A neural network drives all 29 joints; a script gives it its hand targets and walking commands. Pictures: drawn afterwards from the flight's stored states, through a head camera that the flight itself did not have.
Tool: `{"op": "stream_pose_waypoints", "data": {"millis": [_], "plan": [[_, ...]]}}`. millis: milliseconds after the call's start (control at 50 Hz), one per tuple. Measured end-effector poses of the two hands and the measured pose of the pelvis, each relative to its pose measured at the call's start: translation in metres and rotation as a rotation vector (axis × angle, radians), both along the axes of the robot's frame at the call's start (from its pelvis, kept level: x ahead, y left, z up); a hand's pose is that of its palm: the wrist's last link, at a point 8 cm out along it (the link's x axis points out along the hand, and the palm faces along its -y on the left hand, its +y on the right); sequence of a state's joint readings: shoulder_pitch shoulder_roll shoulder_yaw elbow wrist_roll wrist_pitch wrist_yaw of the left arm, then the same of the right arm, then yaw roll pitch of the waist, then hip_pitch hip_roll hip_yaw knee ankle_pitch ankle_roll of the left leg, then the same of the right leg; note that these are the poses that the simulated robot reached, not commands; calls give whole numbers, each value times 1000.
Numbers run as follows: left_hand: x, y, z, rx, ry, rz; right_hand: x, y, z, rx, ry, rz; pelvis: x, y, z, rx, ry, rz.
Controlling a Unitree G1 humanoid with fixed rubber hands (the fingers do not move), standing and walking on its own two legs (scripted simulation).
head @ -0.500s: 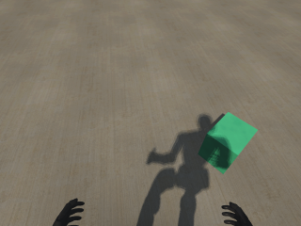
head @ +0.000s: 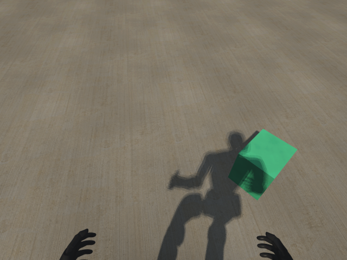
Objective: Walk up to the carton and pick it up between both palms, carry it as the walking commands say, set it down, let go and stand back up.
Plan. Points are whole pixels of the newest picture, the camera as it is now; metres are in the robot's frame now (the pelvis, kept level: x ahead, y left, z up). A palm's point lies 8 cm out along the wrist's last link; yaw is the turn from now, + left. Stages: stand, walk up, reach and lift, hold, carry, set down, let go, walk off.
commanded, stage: stand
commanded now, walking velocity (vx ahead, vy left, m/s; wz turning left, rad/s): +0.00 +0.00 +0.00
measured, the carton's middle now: (260, 164) +0.75 -0.54 -0.62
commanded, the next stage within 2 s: walk up in 0.46 s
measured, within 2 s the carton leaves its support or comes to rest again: neither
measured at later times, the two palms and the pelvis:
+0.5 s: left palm out of the picture +0.13 +0.25 -0.09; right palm out of the picture +0.13 -0.25 -0.08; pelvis -0.01 +0.00 +0.00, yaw +0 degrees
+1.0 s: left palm out of the picture +0.12 +0.20 -0.07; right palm out of the picture +0.06 -0.30 -0.10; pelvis -0.03 -0.03 +0.01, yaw -9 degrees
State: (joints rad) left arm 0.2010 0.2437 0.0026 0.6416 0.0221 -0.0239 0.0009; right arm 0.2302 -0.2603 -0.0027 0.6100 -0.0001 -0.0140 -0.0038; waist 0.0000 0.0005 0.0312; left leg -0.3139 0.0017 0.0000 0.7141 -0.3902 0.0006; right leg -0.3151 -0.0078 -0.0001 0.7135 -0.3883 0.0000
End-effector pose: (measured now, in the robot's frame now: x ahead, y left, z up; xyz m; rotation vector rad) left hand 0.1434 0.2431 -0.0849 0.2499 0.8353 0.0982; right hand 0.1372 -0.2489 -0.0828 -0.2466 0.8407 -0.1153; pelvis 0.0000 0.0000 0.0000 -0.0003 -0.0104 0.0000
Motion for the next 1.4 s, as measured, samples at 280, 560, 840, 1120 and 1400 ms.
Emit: {"op": "stream_pose_waypoints", "data": {"millis": [280, 560, 840, 1120, 1400], "plan": [[-5, 1, 0, 2, 2, 1, -3, -2, 1, -6, -6, 2, -4, 0, 0, 0, -5, 0], [-17, 2, -2, 4, 11, 6, -11, -3, 3, -8, -18, 2, -12, 0, 0, 0, -17, 0], [-25, -21, -9, 26, 122, -30, -45, -31, -14, 4, 68, -91, -22, -20, -3, 25, -14, -86], [-19, -45, 5, 47, 226, -129, -81, -51, -6, 41, 170, -181, -22, -33, 21, 26, 76, -175], [116, -142, -17, -49, 197, -351, -143, -91, -9, 16, 352, -453, 72, -86, 11, -15, 20, -263]]}}
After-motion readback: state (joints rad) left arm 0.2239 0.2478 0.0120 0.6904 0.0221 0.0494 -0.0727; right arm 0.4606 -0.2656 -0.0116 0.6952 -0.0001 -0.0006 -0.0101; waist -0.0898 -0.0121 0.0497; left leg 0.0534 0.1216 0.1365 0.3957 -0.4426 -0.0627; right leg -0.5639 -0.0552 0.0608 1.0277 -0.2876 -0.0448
